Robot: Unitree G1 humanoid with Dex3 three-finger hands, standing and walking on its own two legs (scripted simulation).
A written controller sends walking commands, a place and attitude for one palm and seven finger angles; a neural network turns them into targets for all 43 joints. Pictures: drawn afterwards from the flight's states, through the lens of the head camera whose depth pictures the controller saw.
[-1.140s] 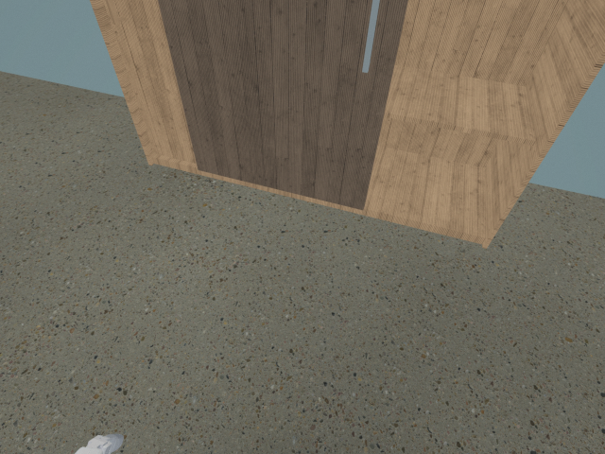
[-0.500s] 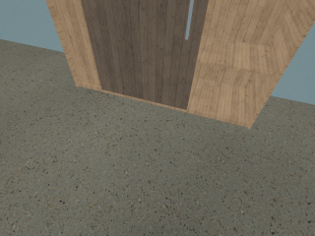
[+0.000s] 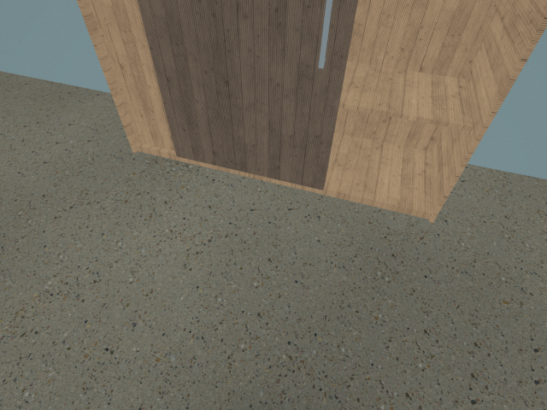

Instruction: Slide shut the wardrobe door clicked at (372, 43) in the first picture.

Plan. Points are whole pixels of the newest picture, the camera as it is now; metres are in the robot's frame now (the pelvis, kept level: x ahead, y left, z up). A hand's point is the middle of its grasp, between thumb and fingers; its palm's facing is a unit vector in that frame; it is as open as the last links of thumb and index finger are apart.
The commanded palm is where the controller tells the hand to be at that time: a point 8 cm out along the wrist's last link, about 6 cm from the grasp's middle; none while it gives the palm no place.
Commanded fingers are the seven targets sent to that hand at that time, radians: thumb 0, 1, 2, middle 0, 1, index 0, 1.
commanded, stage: look at it before walking up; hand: left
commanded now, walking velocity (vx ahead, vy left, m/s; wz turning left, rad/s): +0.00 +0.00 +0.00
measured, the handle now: (327, 23) +1.28 -0.11 +0.08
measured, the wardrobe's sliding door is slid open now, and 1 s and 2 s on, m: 0.55 0.55 0.55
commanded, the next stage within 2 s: walk to a spot facing it in 0.30 s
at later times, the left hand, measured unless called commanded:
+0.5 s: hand out of the picture +0.08 +0.24 -0.16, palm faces -0.03 -0.95 -0.32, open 7.3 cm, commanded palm none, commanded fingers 0.00 0.90 0.90 -0.20 -0.30 -0.20 -0.30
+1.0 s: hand (201, 409) +0.17 +0.14 -0.18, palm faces -0.01 -0.98 -0.19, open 7.3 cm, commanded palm none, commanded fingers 0.00 0.90 0.90 -0.20 -0.30 -0.20 -0.30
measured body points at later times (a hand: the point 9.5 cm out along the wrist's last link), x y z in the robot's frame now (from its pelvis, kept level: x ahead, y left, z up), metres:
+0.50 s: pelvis +0.01 +0.00 +0.00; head +0.00 +0.00 +0.45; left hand +0.08 +0.29 -0.14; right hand +0.08 -0.30 -0.14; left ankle +0.01 +0.12 -0.74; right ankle +0.01 -0.12 -0.74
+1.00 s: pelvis +0.16 -0.04 -0.01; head +0.17 -0.05 +0.44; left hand +0.17 +0.19 -0.16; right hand +0.08 -0.27 -0.17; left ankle +0.10 +0.09 -0.66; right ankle +0.11 -0.12 -0.74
